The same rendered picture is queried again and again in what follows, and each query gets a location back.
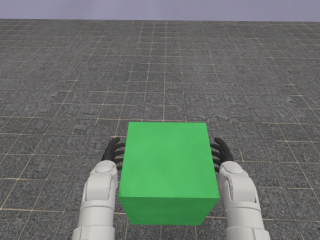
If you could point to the robot right forearm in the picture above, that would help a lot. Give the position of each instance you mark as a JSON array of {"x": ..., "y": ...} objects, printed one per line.
[{"x": 241, "y": 204}]

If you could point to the left robot hand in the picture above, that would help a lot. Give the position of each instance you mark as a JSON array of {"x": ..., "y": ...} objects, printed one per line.
[{"x": 110, "y": 154}]

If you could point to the robot left forearm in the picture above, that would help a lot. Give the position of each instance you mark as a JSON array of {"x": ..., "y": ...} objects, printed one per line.
[{"x": 97, "y": 206}]

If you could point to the right robot hand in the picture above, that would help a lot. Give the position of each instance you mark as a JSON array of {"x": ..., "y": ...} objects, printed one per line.
[{"x": 224, "y": 153}]

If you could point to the carton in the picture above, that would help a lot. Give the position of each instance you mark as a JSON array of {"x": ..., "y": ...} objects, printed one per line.
[{"x": 168, "y": 175}]

